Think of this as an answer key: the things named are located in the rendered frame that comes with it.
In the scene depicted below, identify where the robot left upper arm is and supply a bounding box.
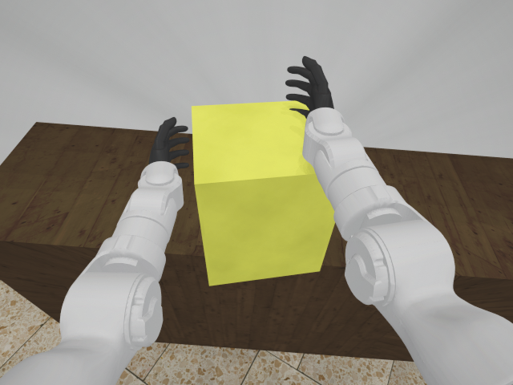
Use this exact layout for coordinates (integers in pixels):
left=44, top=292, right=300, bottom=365
left=0, top=272, right=163, bottom=385

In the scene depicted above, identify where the robot right upper arm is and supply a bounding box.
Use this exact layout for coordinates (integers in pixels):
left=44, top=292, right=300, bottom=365
left=345, top=220, right=513, bottom=385

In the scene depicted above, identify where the right robot hand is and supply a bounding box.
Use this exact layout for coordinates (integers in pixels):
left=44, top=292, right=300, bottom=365
left=285, top=56, right=334, bottom=119

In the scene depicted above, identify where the robot right forearm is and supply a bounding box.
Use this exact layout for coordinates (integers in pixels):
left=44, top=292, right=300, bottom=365
left=302, top=107, right=455, bottom=272

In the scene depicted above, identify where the pedestal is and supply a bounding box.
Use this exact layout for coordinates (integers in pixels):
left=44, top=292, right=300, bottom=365
left=0, top=122, right=513, bottom=362

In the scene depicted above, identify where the left robot hand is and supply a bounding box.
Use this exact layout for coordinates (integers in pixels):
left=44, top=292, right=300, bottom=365
left=149, top=117, right=189, bottom=169

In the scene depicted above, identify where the carton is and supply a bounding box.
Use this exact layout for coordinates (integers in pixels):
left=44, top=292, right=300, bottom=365
left=192, top=101, right=335, bottom=286

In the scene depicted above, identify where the robot left forearm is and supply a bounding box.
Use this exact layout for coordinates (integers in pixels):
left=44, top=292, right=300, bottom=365
left=60, top=161, right=184, bottom=336

